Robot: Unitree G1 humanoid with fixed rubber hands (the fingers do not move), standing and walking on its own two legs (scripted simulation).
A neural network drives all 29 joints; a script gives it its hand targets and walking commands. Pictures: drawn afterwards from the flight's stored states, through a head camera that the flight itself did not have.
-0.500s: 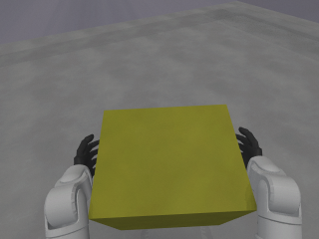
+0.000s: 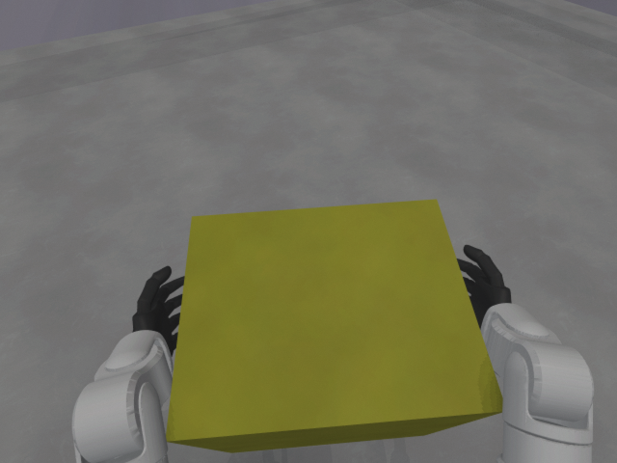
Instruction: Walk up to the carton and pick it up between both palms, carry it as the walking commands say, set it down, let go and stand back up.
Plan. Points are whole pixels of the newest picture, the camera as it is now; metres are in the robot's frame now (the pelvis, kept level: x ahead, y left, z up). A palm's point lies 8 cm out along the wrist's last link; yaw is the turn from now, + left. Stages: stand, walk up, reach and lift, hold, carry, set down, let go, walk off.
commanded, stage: carry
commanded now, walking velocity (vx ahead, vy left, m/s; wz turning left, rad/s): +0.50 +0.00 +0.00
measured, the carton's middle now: (323, 340) +0.27 +0.01 +0.01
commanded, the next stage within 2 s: none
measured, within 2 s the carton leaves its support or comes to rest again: neither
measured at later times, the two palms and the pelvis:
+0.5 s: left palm (236, 169) +0.50 +0.15 +0.11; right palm (468, 158) +0.54 -0.23 +0.10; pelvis +0.28 -0.06 +0.02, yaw +3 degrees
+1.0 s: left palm (257, 70) +0.89 +0.16 +0.09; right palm (421, 72) +0.88 -0.22 +0.09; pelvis +0.62 -0.02 +0.00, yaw -1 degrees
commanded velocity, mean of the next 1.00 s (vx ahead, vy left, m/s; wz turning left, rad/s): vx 0.50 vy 0.00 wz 0.00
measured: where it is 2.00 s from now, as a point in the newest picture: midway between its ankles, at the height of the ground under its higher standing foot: (339, 213)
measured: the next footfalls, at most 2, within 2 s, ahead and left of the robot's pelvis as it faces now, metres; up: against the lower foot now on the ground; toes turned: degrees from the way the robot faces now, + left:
right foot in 0.36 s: +0.37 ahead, -0.12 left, +0.00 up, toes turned -10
left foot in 0.92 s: +0.73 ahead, +0.06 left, +0.00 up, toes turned +14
